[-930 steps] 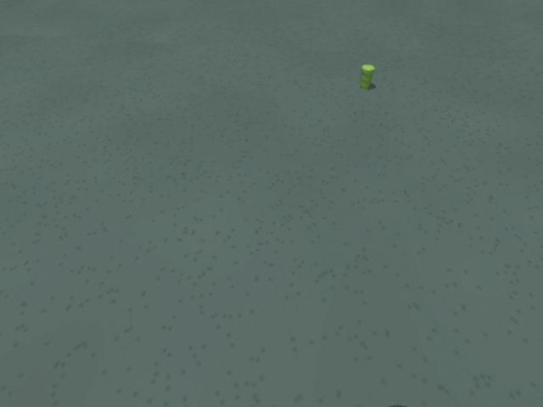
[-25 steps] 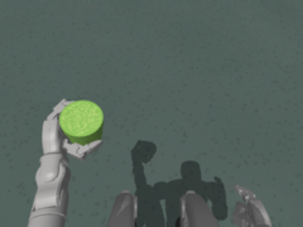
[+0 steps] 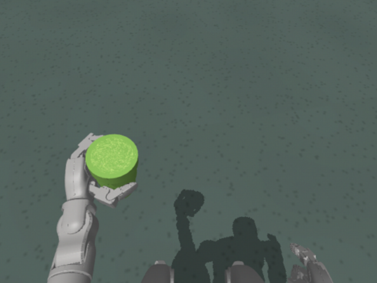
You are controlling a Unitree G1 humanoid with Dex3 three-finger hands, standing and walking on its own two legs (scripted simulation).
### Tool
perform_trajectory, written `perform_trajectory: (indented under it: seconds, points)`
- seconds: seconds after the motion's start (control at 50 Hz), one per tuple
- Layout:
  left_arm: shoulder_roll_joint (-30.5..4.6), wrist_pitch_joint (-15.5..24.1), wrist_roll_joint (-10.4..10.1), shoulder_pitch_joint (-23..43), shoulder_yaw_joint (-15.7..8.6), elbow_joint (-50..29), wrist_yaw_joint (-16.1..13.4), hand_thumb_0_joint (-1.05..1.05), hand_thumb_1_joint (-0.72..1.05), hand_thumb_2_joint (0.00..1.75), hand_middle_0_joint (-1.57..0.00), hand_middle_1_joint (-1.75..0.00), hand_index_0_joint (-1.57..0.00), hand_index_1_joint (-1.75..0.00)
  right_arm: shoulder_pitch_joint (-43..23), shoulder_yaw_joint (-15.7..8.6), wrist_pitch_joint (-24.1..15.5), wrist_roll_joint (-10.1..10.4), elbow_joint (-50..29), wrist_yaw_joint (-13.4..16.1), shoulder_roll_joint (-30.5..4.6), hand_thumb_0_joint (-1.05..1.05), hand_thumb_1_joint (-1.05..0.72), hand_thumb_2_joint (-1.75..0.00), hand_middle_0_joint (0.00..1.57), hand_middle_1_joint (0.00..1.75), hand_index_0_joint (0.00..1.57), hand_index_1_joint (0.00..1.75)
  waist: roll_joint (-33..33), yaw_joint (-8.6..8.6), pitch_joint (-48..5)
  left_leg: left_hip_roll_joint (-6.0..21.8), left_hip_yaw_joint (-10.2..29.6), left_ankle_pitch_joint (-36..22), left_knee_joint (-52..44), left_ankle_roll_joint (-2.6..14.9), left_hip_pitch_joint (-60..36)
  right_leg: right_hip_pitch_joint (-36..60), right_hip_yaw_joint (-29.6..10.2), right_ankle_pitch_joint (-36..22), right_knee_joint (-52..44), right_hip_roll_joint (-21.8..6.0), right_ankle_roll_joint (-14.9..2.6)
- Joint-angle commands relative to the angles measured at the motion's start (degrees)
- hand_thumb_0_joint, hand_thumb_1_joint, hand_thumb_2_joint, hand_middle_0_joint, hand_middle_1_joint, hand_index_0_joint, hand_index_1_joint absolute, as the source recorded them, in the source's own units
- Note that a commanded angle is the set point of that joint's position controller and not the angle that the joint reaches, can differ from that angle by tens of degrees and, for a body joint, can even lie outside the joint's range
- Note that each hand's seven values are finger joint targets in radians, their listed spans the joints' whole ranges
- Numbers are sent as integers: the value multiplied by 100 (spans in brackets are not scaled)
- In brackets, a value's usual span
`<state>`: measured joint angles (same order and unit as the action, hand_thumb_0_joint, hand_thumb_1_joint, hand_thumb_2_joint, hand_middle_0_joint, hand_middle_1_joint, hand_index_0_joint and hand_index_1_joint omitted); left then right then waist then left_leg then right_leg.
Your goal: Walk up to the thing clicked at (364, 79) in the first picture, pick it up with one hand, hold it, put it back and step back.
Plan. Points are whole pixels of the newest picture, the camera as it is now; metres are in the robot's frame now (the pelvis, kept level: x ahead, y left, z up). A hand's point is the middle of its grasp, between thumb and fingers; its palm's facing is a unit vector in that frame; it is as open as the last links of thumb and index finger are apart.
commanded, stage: lift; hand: left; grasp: from the side
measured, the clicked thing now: (116, 172) +0.34 +0.17 +0.03
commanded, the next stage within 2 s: hold in 0.52 s
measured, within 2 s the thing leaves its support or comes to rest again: neither
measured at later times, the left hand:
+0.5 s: hand (112, 159) +0.35 +0.17 +0.08, palm faces +0.13 -0.99 -0.01, open 11.1 cm
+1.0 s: hand (110, 159) +0.34 +0.17 +0.09, palm faces +0.13 -0.99 -0.01, open 11.1 cm
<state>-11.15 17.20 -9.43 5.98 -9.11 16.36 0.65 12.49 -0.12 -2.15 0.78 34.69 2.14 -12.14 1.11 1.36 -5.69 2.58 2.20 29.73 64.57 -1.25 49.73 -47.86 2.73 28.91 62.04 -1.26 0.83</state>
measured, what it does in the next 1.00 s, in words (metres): stands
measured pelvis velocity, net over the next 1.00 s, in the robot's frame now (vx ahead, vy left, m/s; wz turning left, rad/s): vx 0.01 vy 0.00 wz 0.00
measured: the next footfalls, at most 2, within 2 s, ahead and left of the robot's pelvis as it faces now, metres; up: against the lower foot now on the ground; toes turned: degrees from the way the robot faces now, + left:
none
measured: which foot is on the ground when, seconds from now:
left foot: down 0.00-1.00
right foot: down 0.00-1.00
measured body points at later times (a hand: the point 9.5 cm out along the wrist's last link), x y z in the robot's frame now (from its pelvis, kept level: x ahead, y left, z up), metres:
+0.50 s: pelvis +0.01 +0.00 +0.03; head +0.07 +0.00 +0.47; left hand +0.34 +0.22 +0.08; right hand +0.15 -0.25 -0.08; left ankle +0.02 +0.13 -0.66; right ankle +0.01 -0.13 -0.66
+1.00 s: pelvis +0.01 +0.00 +0.04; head +0.06 +0.00 +0.49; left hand +0.33 +0.22 +0.10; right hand +0.15 -0.25 -0.07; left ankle +0.02 +0.13 -0.66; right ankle +0.01 -0.13 -0.66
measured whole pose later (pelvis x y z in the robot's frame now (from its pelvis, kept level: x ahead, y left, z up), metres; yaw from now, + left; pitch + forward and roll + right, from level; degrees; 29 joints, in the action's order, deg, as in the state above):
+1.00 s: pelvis +0.01 +0.00 +0.04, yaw +0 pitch +8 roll -1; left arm -9.9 18.3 -9.2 5.8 -8.4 19.9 1.0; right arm 12.9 -0.6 -0.3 0.4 36.2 1.1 -12.4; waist 0.9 1.2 -2.4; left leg 2.5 1.2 25.1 51.3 -1.4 34.0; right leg -32.6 2.3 24.4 49.3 -1.2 0.7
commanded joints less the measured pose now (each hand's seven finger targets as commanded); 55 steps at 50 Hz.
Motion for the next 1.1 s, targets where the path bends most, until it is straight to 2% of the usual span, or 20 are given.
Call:
perform_trajectory:
  seconds: [0.0,0.24,0.28,0.32,0.34,0.38,0.5,0.52,0.62,0.64,0.66,0.7,0.72,0.78,0.9,0.98,1.0,1.02,1.04,1.08]
  points:
    - [-634,395,-28,1033,-205,-1104,-17,0,0,119,-122,-134,-124,-135,83,-326,-193,4,-686,45,-822,0,-91,-90,20,30,20,30,-116,78,-1902,-160,-79,-1801,-1066,171,-1366,1423,-42,-2021,-1020,186,-108]
    - [-606,506,15,1319,-164,-1144,-10,0,5,121,-121,-134,-123,-135,3,-336,-151,-33,-637,-3,-797,0,-90,-90,20,30,20,30,76,53,-1512,-170,-126,-1803,-1504,136,-1777,1653,-34,-2008,-1357,189,-121]
    - [-649,540,3,1426,-169,-1191,5,0,3,121,-122,-135,-123,-136,41,-329,-140,-34,-612,-13,-787,0,-91,-90,20,30,20,30,224,54,-1677,-172,-134,-2019,-1489,123,-1951,1717,-37,-2163,-1356,195,-137]
    - [-590,484,-13,1015,-201,-690,39,0,3,120,-122,-134,-123,-135,116,-343,-120,-37,-500,-24,-815,0,-91,-90,20,30,20,30,20,82,-1483,-153,-122,-2064,-1534,131,-1923,1732,-10,-2194,-1387,219,-128]
    - [-607,544,-58,1422,-140,-1219,44,0,5,122,-122,-136,-124,-136,120,-350,-128,-40,-537,-24,-815,0,-91,-90,20,30,20,30,142,87,-1658,-158,-135,-2194,-1514,134,-1997,1813,-31,-2351,-1408,207,-123]
    - [-652,527,-33,1413,-213,-1059,23,0,4,121,-123,-136,-124,-137,75,-339,-116,-26,-569,-15,-809,0,-91,-90,20,30,20,30,-58,72,-1683,-163,-157,-2250,-1512,163,-1993,1977,-58,-2497,-1449,188,-95]
    - [-539,561,-58,1220,-196,-736,69,0,4,125,-124,-138,-126,-139,53,-328,-67,-35,-540,-66,-783,0,-91,-90,20,30,20,30,-98,63,-1485,-175,-166,-2086,-1682,146,-1959,2066,-44,-2329,-1568,190,-95]
    - [-748,619,-49,1565,-266,-1237,65,0,5,123,-124,-137,-125,-138,16,-354,-67,-21,-577,-64,-816,0,-91,-90,20,30,20,30,119,-9,-1559,-184,-191,-2089,-1720,135,-2047,2114,-61,-2330,-1589,179,-108]
    - [-532,545,-36,1201,-157,-649,92,0,7,115,-123,-134,-124,-134,62,-332,-51,-32,-509,-62,-796,0,-92,-90,20,30,20,30,-45,79,-1451,-174,-201,-2204,-1761,143,-2180,2139,-53,-2421,-1674,201,-101]
    - [-585,594,-58,1598,-123,-1222,78,0,8,114,-123,-133,-124,-133,-34,-327,-67,-15,-583,-68,-782,0,-92,-90,20,30,20,30,69,28,-1458,-180,-202,-2126,-1806,137,-2201,2157,-61,-2366,-1697,185,-101]
    - [-636,578,-53,1540,-219,-999,60,0,4,113,-122,-132,-124,-133,24,-335,-56,-30,-524,-55,-785,0,-93,-90,20,30,20,30,-3,62,-1470,-185,-208,-2080,-1783,146,-2196,2202,-69,-2332,-1734,182,-82]
    - [-489,543,-38,1313,-105,-842,52,0,6,112,-123,-131,-124,-132,-46,-337,-52,-24,-575,-60,-804,0,-92,-90,20,30,20,30,-117,76,-1275,-179,-207,-1943,-1882,149,-2161,2173,-52,-2191,-1797,184,-82]
    - [-596,557,-43,1342,-237,-851,23,0,6,113,-122,-132,-123,-132,28,-358,-53,-32,-491,-75,-823,0,-92,-90,20,30,20,30,-13,21,-1308,-167,-187,-2015,-1898,129,-2174,2172,-35,-2211,-1755,195,-112]
    - [-539,560,17,1357,-111,-991,7,0,8,113,-122,-132,-123,-132,-3,-369,-33,-32,-558,-85,-822,0,-92,-90,20,30,20,30,39,9,-1332,-159,-161,-2062,-1983,102,-2302,2202,12,-2176,-1767,216,-131]
    - [-643,575,9,1434,-232,-901,-14,0,8,113,-122,-132,-124,-132,-89,-333,-63,-32,-541,-76,-779,0,-92,-90,20,30,20,30,-8,25,-1220,-187,-187,-1796,-2045,125,-2278,2241,-23,-1991,-1907,200,-93]
    - [-556,582,-26,1542,-67,-1183,33,0,8,116,-123,-135,-125,-135,-133,-334,-63,-11,-586,-71,-811,0,-92,-90,20,30,20,30,75,45,-1299,-178,-210,-1926,-2114,115,-2471,2331,-35,-2122,-1943,195,-103]
    - [-644,545,5,1458,-167,-929,23,0,8,115,-123,-134,-124,-134,-93,-342,-54,-17,-535,-57,-828,0,-92,-90,20,30,20,30,74,43,-1294,-175,-205,-1957,-2123,111,-2515,2301,-27,-2129,-1965,205,-102]
    - [-486,559,-14,1505,16,-1107,47,0,8,115,-122,-133,-123,-133,-104,-343,-64,-27,-556,-55,-815,0,-91,-90,20,30,20,30,35,78,-1309,-171,-190,-2010,-2118,112,-2525,2369,-15,-2182,-1967,204,-97]
    - [-553,507,-12,1283,-148,-772,31,0,9,115,-123,-133,-124,-134,-106,-333,-75,-18,-520,-60,-810,0,-92,-90,20,30,20,30,-52,43,-1114,-178,-195,-1940,-2137,123,-2410,2318,-14,-2133,-2001,204,-90]
    - [-497,487,-32,1323,-99,-831,34,0,5,116,-124,-135,-125,-135,-137,-305,-81,-11,-559,-59,-762,0,-92,-90,20,30,20,30,-54,48,-1241,-186,-232,-1958,-2122,135,-2483,2383,-45,-2182,-2064,183,-66]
